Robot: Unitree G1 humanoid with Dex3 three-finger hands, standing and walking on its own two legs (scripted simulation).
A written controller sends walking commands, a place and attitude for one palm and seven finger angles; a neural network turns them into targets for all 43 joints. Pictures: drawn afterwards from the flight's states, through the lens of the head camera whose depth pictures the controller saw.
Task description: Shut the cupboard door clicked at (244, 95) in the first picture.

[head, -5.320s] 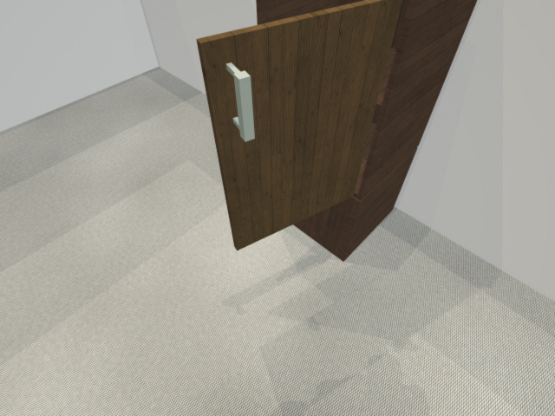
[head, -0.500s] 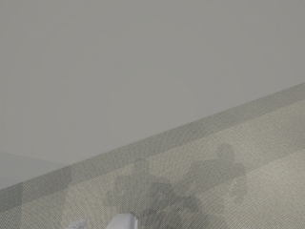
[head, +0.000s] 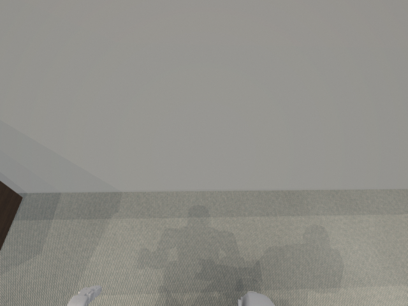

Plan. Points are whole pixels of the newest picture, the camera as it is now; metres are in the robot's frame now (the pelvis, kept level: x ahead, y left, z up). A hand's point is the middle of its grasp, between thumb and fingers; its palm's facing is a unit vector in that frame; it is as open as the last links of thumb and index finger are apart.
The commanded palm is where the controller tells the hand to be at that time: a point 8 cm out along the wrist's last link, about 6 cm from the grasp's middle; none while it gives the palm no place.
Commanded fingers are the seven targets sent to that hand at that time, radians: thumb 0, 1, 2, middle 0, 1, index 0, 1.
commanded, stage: turn to face it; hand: left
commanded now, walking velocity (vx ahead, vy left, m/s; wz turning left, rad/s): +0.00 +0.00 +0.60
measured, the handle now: out of the picture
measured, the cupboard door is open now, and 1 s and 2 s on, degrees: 74 74 74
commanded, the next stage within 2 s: none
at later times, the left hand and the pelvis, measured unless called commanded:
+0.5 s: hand out of the picture +0.03 +0.19 -0.19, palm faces +0.32 -0.92 -0.22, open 7.3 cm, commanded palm none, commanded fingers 0.00 0.90 0.90 -0.20 -0.30 -0.20 -0.30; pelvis +0.03 -0.02 -0.02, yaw +19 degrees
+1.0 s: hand out of the picture +0.05 +0.18 -0.16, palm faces +0.56 -0.79 -0.27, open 7.4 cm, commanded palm none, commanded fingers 0.00 0.90 0.90 -0.20 -0.30 -0.20 -0.30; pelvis +0.08 -0.04 +0.00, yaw +36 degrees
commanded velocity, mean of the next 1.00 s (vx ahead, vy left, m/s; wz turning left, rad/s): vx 0.00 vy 0.00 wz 0.60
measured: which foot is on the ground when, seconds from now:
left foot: down 0.00-0.12, up 0.14-0.46, down 0.48-0.86, up 0.88-1.00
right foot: up 0.00-0.10, down 0.12-0.48, up 0.50-0.84, down 0.86-1.00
